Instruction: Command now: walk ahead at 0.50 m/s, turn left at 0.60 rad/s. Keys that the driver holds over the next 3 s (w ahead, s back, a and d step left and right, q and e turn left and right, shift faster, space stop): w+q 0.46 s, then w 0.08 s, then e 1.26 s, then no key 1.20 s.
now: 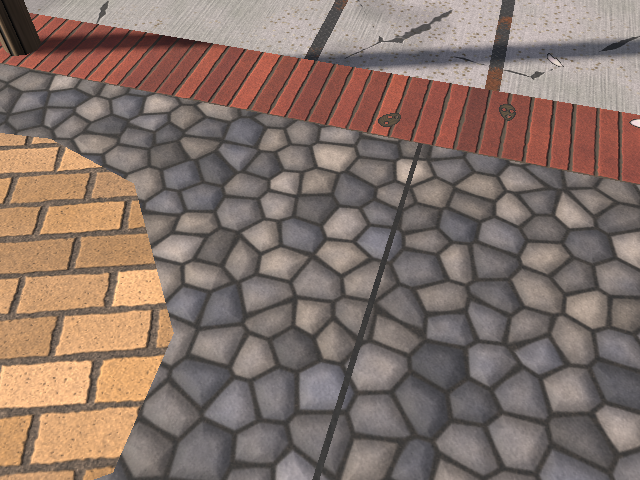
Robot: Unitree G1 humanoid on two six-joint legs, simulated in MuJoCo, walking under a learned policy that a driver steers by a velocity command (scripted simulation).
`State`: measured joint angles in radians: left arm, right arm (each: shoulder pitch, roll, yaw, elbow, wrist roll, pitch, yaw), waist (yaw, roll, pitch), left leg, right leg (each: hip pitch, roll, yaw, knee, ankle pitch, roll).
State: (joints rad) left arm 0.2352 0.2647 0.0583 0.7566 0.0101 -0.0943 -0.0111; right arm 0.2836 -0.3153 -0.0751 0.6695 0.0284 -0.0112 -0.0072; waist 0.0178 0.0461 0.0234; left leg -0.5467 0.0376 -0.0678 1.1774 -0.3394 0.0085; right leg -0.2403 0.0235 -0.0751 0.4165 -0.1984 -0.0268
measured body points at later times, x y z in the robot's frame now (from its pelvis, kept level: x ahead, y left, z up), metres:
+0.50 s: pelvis +0.26 +0.09 +0.00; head +0.30 +0.12 +0.45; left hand +0.32 +0.40 -0.11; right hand +0.46 -0.14 -0.09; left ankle +0.28 +0.16 -0.74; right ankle +0.29 -0.09 -0.65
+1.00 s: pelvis +0.48 +0.11 -0.01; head +0.53 +0.12 +0.44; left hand +0.56 +0.41 -0.11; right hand +0.68 -0.12 -0.12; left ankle +0.43 +0.25 -0.67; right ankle +0.59 +0.06 -0.74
